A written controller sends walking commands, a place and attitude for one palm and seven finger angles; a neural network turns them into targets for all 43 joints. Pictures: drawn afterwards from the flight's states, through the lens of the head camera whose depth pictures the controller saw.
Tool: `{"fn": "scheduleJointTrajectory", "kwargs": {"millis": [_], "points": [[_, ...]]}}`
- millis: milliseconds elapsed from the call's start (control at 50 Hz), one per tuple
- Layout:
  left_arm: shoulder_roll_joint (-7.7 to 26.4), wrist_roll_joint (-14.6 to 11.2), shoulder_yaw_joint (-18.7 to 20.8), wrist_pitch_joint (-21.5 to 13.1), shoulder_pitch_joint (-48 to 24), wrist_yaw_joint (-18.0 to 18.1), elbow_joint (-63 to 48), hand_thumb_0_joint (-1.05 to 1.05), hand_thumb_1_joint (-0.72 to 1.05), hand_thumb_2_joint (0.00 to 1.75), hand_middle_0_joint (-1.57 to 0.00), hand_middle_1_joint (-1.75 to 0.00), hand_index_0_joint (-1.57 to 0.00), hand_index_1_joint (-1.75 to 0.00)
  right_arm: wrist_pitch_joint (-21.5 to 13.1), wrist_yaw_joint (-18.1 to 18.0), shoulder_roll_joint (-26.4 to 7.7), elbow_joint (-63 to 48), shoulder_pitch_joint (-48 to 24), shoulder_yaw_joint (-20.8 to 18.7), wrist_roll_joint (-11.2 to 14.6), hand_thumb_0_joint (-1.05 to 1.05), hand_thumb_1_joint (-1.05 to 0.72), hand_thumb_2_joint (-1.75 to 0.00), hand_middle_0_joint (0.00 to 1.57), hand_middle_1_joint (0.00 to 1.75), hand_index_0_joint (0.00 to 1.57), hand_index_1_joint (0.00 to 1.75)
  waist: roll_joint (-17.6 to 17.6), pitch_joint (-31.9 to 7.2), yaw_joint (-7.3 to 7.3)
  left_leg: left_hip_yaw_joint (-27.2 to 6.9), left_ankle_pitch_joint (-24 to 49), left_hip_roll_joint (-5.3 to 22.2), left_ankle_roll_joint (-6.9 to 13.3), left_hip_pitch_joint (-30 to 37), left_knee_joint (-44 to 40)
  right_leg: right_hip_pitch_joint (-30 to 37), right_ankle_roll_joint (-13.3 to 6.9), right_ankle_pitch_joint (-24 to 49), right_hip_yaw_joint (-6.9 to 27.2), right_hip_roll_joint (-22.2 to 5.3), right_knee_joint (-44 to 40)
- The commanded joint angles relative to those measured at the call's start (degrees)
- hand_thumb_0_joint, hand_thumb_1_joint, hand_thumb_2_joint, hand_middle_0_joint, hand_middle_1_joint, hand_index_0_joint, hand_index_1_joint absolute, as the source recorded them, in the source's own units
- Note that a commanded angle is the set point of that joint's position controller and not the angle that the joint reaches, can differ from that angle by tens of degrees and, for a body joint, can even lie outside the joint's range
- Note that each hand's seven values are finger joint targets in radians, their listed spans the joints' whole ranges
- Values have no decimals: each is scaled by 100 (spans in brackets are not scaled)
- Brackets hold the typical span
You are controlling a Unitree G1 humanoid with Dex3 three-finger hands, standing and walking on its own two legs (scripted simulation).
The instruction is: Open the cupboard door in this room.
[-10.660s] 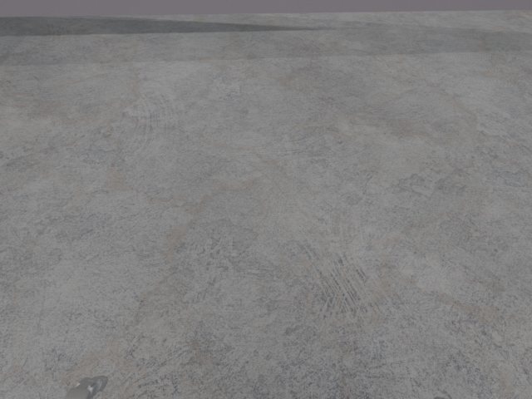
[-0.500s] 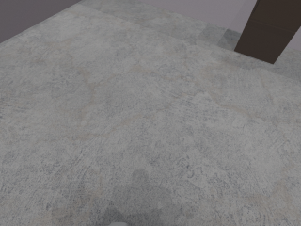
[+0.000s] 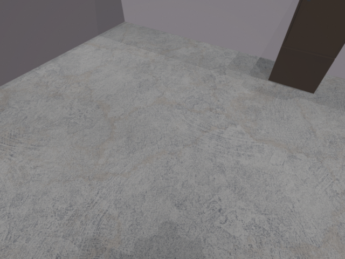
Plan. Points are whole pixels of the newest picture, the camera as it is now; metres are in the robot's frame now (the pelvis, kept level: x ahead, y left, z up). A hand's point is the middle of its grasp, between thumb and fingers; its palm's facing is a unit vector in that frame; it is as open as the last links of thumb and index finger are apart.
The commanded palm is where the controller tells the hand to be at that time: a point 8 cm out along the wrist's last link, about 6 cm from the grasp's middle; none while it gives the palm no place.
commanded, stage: stand and wait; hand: left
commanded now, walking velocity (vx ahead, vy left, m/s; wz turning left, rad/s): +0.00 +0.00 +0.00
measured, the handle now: out of the picture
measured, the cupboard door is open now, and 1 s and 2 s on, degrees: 0 0 0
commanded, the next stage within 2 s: turn or walk to find it in 0.86 s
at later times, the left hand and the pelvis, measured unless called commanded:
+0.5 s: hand out of the picture -0.02 +0.16 -0.17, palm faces +0.05 -0.99 -0.17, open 7.3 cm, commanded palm none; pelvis -0.01 -0.01 +0.01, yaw +0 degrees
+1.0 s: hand out of the picture -0.04 +0.18 -0.17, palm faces +0.05 -0.98 -0.17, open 7.3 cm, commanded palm none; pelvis -0.02 +0.02 +0.01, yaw +1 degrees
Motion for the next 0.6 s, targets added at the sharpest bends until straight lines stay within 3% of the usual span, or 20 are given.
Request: {"fn": "scheduleJointTrajectory", "kwargs": {"millis": [0,20,40,100,160,200,220,320,440,580], "points": [[1079,-12,177,-174,385,4,-72,0,90,90,-20,-30,-20,-30,4,-34,-350,-226,275,-47,-1,0,-90,-90,20,30,20,30,-1466,-101,61,-211,-809,191,-57,-426,338,88,-840,1287,1514,-1543,-1599],[973,-5,173,-149,278,14,-59,0,90,90,-20,-30,-20,-30,58,-34,-410,-174,259,-62,-35,0,-90,-90,20,30,20,30,-1632,189,61,-222,-856,256,-49,-441,625,-212,-885,789,1472,-1410,-1760],[794,-5,129,-138,252,14,-49,0,90,90,-20,-30,-20,-30,50,-39,-387,-101,309,-50,-47,0,-90,-90,20,30,20,30,-1319,385,58,-284,-699,292,-12,-478,661,-295,-908,880,1382,-1282,-1687],[662,-49,106,-170,262,19,73,0,90,90,-20,-30,-20,-30,-15,-67,-235,176,704,16,-20,0,-90,-90,20,30,20,30,-703,4,-56,-270,74,338,-28,-230,-59,177,-759,1779,916,-1040,-1173],[568,-108,80,-163,265,26,151,0,90,90,-20,-30,-20,-30,-93,-82,-278,363,868,51,-25,0,-90,-90,20,30,20,30,-267,-157,-38,-399,1285,554,-23,247,-619,66,-453,1268,615,-681,-1070],[526,-96,76,-132,292,19,209,0,90,90,-20,-30,-20,-30,-96,-93,-334,382,761,60,-30,0,-90,-90,20,30,20,30,-228,77,30,-330,1142,632,-52,200,-687,-71,-341,738,586,-518,-1284],[510,-95,70,-106,288,18,278,0,90,90,-20,-30,-20,-30,-103,-86,-302,426,739,63,-23,0,-90,-90,20,30,20,30,78,169,37,-345,1170,620,-48,91,-747,-5,-306,668,547,-497,-1280],[457,-104,35,-107,487,23,441,0,90,90,-20,-30,-20,-30,-131,-105,-263,480,846,94,-12,0,-90,-90,20,30,20,30,44,223,69,-335,1020,625,-29,-40,-958,263,-278,576,509,-434,-1353],[353,-86,24,-88,617,26,510,0,90,90,-20,-30,-20,-30,-142,-112,-207,481,924,93,-16,0,-90,-90,20,30,20,30,94,344,55,-328,569,605,13,-136,-1118,116,-237,121,529,-374,-1448],[240,-64,0,-107,796,35,551,0,90,90,-20,-30,-20,-30,-175,-117,-187,446,967,79,1,0,-90,-90,20,30,20,30,-43,351,44,-370,473,627,65,-146,-1179,21,-200,214,505,-348,-1378]]}}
